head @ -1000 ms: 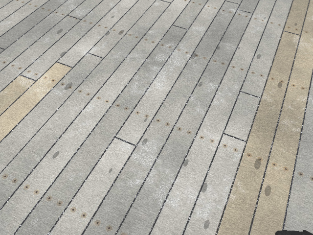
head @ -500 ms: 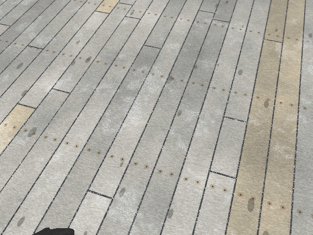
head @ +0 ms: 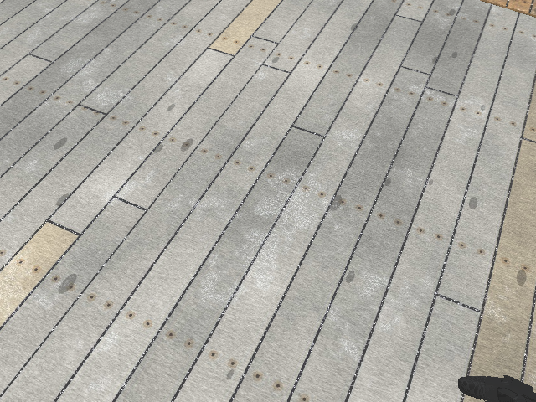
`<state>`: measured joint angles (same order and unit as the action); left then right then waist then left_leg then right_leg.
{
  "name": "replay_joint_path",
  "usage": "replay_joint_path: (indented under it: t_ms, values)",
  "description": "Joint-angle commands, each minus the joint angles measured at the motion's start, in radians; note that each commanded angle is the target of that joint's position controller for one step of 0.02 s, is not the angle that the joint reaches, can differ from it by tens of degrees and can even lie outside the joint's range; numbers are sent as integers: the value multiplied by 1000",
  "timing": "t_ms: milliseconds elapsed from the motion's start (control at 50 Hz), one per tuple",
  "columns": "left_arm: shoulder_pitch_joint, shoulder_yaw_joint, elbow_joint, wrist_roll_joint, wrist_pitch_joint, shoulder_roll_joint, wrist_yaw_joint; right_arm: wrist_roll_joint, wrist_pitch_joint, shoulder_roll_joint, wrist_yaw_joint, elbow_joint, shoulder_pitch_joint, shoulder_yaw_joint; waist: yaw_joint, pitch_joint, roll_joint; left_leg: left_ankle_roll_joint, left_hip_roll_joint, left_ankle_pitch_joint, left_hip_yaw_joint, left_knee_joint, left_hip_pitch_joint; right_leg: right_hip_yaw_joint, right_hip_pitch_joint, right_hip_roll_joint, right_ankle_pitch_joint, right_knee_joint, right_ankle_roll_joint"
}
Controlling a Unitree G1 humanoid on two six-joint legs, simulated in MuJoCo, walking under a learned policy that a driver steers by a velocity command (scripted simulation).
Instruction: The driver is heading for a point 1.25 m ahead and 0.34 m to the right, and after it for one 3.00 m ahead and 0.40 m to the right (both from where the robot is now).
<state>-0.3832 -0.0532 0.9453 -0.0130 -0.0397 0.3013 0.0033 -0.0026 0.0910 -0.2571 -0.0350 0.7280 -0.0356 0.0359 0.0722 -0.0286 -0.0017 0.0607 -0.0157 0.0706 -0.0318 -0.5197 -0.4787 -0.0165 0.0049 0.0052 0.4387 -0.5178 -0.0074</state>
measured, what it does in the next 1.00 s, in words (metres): walks ahead, turning right: right foot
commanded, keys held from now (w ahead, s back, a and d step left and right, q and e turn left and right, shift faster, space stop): w+e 0.84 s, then w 0.16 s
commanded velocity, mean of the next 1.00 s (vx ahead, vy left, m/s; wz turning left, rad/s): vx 0.50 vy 0.00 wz -0.46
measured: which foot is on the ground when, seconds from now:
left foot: down 0.00-0.52, up 0.54-1.00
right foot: down 0.00-0.00, up 0.02-0.48, down 0.50-1.00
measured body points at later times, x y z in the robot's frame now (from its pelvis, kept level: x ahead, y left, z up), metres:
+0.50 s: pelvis +0.27 -0.04 +0.00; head +0.30 -0.06 +0.44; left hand +0.51 +0.16 -0.09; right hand +0.22 -0.32 -0.14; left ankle +0.12 +0.11 -0.72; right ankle +0.37 -0.15 -0.72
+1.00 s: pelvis +0.55 -0.12 +0.01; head +0.56 -0.14 +0.46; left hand +0.71 +0.13 -0.10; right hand +0.63 -0.44 -0.07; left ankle +0.73 -0.08 -0.72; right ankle +0.37 -0.15 -0.72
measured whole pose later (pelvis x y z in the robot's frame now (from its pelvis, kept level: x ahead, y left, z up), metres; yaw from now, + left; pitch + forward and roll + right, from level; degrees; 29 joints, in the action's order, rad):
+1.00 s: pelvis +0.55 -0.12 +0.01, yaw -30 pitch +2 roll +0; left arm -0.39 -0.08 0.80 -0.02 -0.04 0.29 0.02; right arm 0.00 0.12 -0.28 -0.03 0.75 -0.01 0.05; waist 0.08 -0.01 0.04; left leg 0.00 0.00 -0.01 0.04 -0.46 -0.49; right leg 0.20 0.01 -0.10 0.38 -0.41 -0.07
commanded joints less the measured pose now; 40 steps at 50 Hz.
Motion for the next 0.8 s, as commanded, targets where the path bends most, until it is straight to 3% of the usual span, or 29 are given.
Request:
replay_joint_path:
  t_ms: [20, 40, 60, 80, 100, 120, 140, 160, 180, 220, 240, 260, 300, 340, 400, 460, 480, 500, 520, 540, 560, 580, 600, 620, 640, 660, 680, 740, 800]
  values:
    - [-64, 10, -69, -5, -47, 51, -7, 5, -6, -234, 17, 44, -428, 81, -198, 430, 228, 258, -406, 219, 733, 185, 901, 133, 665, -46, 145, -730, -20]
    - [27, -18, -93, -37, -56, 140, -11, 2, -5, -182, 21, 39, -355, 62, -193, 254, 156, 198, -370, 270, 579, 212, 765, 153, 744, 13, 94, -785, -34]
    - [84, -20, -108, -41, -57, 138, -8, 2, -4, -154, 24, 31, -279, 53, -164, 158, 114, 160, -331, 237, 445, 244, 622, 124, 735, 67, 0, -748, -36]
    - [120, -24, -108, -27, -48, 124, -1, 3, 0, -110, 20, 32, -219, 41, -139, 71, 71, 126, -277, 183, 339, 292, 496, 113, 705, 95, -68, -685, -34]
    - [93, -30, -97, -18, -37, 107, 2, 11, 12, -93, 16, 34, -198, 35, -109, 40, 116, 99, -248, 37, 244, 308, 402, 134, 628, 120, -124, -641, -31]
    - [51, -25, -93, -20, -22, 75, 1, 15, 16, -100, 16, 42, -167, 39, -73, 48, 143, 113, -246, 50, 214, 346, 362, 123, 587, 129, -157, -631, -18]
    - [51, -27, -81, -20, -6, 64, 4, 15, 24, -76, 14, 48, -157, 37, -73, 31, 106, 104, -214, 21, 160, 372, 328, 119, 573, 131, -182, -636, -20]
    - [49, -26, -94, -23, 4, 46, 5, 21, 29, -110, 17, 56, -149, 45, -53, 24, 121, 123, -243, -3, 135, 393, 303, 124, 586, 132, -212, -625, -9]
    - [69, -24, -105, -19, 12, 41, 6, 19, 34, -113, 19, 63, -149, 48, -56, 2, 97, 134, -246, -44, 105, 406, 300, 132, 615, 142, -238, -595, 1]
    - [123, -28, -126, -12, 11, 41, 4, 24, 33, -127, 30, 82, -165, 53, -64, -16, 63, 130, -235, -75, 39, 415, 329, 139, 665, 135, -330, -491, 11]
    - [136, -37, -123, -12, 12, 54, 3, 25, 29, -103, 36, 88, -172, 48, -74, -14, 39, 103, -197, -107, -10, 409, 375, 133, 693, 111, -390, -472, 2]
    - [156, -25, -143, -11, 7, 20, -5, 24, 27, -146, 39, 93, -170, 55, -68, -19, 85, 112, -231, -121, -32, 415, 354, 123, 670, 129, -438, -381, 6]
    - [238, -16, -169, -2, -2, 15, -24, 14, 21, -149, 47, 102, -182, 57, -103, -53, 51, 103, -214, -139, -98, 426, 362, 60, 642, 121, -508, -258, 5]
    - [313, -11, -203, -3, -3, 6, -35, 7, 10, -169, 54, 121, -227, 65, -133, -70, 24, 101, -239, -144, -119, 415, 426, 26, 659, 112, -508, -188, -8]
    - [359, -11, -249, -6, 1, 11, -53, -9, -16, -192, 55, 143, -262, 76, -136, -74, 35, 91, -281, -248, -142, 353, 557, 1, 690, 99, -424, -129, -40]
    - [294, -37, -262, -7, 9, 61, -62, -22, -40, -223, 62, 133, -229, 88, -71, -3, 78, 51, -279, -663, -185, 167, 611, -81, 544, 15, -278, -122, -95]
    - [191, -56, -244, -11, 12, 94, -60, -24, -50, -232, 64, 127, -211, 90, -9, 54, 81, 35, -264, -764, -198, 16, 588, -103, 410, -27, -253, -110, -122]
    - [24, -90, -201, -13, 15, 150, -48, -25, -53, -222, 66, 119, -195, 84, 79, 139, 50, -1, -218, -706, -220, -210, 486, -93, 165, -70, -302, -45, -161]
    - [-91, -120, -176, -18, 26, 248, -23, 11, -44, -154, 64, 97, -228, 59, 92, 222, -132, -52, -151, -224, -221, -537, 215, 190, -115, 98, -315, -21, -227]
    - [-30, -120, -208, -17, 10, 309, -28, 17, -9, -38, 48, 43, -299, 20, -25, 343, -309, -98, 76, 528, -35, -842, -177, 803, -381, 311, -60, 163, -439]
    - [-34, -89, -224, -11, -6, 202, -37, -23, 29, -141, 32, 39, -178, 39, 48, 340, -135, -66, 26, 503, 132, -890, -288, 817, -384, 317, -16, 255, -390]
    - [2, -77, -222, -4, -20, 161, -38, -50, 49, -165, 25, 15, -110, 46, 40, 208, -96, -35, -16, 408, 120, -844, -337, 672, -278, 291, -80, 255, -343]
    - [66, -66, -230, -6, -27, 132, -39, -29, 55, -150, 34, 27, -92, 45, -4, 120, 24, -23, -65, 323, 116, -749, -283, 542, -126, 237, -201, 257, -293]
    - [104, -60, -239, -4, -32, 110, -37, 1, 54, -158, 42, 35, -96, 52, -36, 84, -5, -29, -87, 286, 116, -669, -207, 443, -10, 204, -429, 239, -277]
    - [141, -54, -257, 9, -31, 102, -31, 4, 43, -157, 39, 36, -133, 57, -78, 95, -40, -44, -104, 250, 128, -636, -152, 425, 46, 192, -443, 264, -286]
    - [154, -53, -265, 7, -33, 97, -28, 6, 32, -163, 38, 41, -140, 61, -85, 89, -32, -57, -107, 232, 127, -594, -121, 406, 88, 172, -455, 288, -284]
    - [149, -56, -267, 5, -33, 110, -20, 9, 20, -144, 40, 41, -141, 58, -90, 81, -13, -73, -103, 211, 113, -564, -114, 380, 124, 165, -469, 304, -287]
    - [96, -64, -255, -2, -32, 143, 3, 18, 5, -116, 43, 8, -42, 48, -62, 27, -18, -125, -83, 83, 95, -367, -153, 314, 179, 133, -515, 315, -276]
    - [48, -61, -240, -8, -23, 133, 14, 14, 12, -94, 36, -22, 59, 40, -20, 15, -51, -130, -33, -99, 87, -153, -109, 269, 201, 76, -462, 299, -217]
